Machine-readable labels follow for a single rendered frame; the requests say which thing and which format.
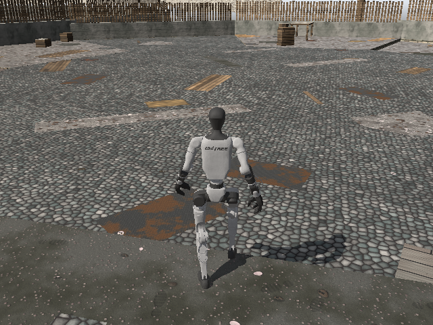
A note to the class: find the robot right forearm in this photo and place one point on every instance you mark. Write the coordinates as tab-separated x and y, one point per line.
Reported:
252	183

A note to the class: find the right robot upper arm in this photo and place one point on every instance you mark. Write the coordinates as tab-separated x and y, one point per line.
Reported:
241	154

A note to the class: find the left robot upper arm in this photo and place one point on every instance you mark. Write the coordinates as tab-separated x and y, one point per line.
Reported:
191	153

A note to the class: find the robot left foot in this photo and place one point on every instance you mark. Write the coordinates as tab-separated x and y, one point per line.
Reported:
204	282

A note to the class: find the humanoid robot head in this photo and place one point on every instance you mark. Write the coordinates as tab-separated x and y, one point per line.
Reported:
217	119

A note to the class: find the robot right hand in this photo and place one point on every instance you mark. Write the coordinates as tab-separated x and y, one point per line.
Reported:
258	204

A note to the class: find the robot left hand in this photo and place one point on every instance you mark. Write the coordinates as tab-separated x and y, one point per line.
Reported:
183	185

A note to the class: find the robot left forearm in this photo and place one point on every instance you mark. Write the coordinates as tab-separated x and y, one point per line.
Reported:
181	176

